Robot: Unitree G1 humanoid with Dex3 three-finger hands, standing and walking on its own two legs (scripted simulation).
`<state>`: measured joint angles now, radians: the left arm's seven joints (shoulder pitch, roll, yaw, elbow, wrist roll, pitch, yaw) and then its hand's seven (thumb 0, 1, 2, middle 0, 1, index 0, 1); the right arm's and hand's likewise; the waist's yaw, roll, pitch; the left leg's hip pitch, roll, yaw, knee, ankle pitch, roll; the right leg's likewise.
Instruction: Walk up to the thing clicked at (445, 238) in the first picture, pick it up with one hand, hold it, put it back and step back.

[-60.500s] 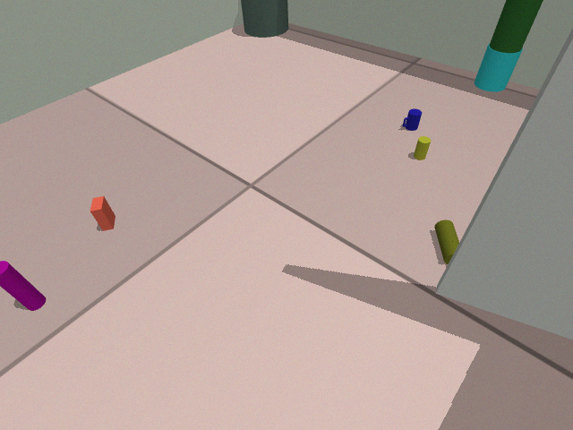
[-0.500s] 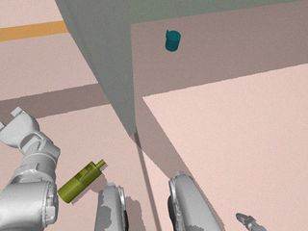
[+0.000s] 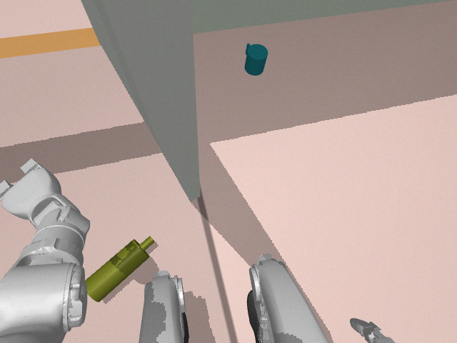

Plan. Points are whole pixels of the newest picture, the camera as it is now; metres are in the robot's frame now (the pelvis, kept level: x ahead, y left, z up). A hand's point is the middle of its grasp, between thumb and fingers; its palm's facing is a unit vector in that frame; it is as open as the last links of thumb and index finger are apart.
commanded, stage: go down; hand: left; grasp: from above
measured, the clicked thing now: (123, 264) +0.33 +0.29 -0.54
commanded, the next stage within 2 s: none
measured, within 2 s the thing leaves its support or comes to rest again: neither
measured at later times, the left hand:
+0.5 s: hand (27, 201) +0.40 +0.32 -0.06, palm faces -0.30 -0.28 -0.91, open 13.7 cm
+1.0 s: hand (63, 192) +0.43 +0.29 -0.12, palm faces -0.11 -0.30 -0.95, open 13.6 cm
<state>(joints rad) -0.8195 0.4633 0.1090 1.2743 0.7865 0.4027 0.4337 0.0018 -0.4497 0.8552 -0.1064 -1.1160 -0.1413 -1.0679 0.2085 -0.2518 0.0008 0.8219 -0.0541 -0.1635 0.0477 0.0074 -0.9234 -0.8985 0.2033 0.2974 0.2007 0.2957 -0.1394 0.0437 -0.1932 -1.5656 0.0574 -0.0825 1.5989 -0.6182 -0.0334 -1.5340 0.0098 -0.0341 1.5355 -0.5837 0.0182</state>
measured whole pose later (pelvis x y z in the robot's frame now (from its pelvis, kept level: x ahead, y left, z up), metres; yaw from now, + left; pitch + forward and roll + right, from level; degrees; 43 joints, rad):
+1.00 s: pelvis -0.02 +0.00 -0.03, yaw -1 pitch +33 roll -4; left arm -0.85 0.46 0.15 1.06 0.71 0.55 0.43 0.00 -0.44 0.85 -0.11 -1.11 -0.15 -1.06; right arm 0.13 -0.24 0.00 0.84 -0.05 -0.14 0.07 0.01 -0.92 -0.90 0.20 0.30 0.20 0.30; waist -0.15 0.07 -0.15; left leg -1.66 0.06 -0.07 1.70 -0.62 -0.03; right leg -1.64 0.02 -0.01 1.64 -0.58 0.03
